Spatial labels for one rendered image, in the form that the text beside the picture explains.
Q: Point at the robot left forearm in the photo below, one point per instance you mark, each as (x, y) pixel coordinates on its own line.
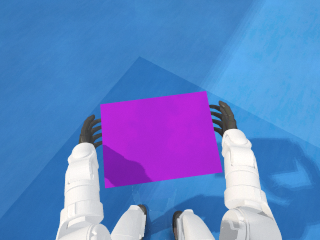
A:
(82, 206)

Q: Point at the carton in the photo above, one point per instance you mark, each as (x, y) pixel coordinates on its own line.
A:
(156, 139)

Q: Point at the right robot upper arm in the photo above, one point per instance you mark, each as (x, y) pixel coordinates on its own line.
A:
(240, 224)

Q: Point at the robot left foot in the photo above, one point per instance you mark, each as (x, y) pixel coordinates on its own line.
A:
(143, 208)

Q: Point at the robot right forearm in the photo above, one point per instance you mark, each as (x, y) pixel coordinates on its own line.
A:
(243, 189)

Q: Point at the left robot hand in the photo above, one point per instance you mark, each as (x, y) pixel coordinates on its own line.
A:
(87, 131)

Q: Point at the right robot hand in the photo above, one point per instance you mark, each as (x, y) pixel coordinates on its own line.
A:
(227, 118)

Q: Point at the left robot thigh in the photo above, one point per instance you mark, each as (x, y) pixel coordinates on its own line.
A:
(131, 226)

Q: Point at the left robot upper arm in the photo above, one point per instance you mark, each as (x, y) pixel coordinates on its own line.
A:
(95, 231)

